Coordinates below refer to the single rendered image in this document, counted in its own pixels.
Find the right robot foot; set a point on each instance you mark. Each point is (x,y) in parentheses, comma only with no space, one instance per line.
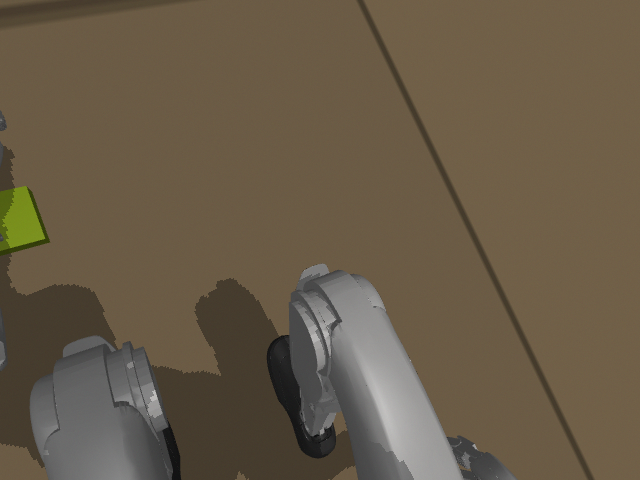
(288,394)

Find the right robot hand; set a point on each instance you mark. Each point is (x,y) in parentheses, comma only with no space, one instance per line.
(484,466)

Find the small box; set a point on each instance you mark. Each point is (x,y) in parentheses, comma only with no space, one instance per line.
(21,225)

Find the left robot foot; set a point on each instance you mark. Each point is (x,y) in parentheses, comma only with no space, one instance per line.
(173,452)

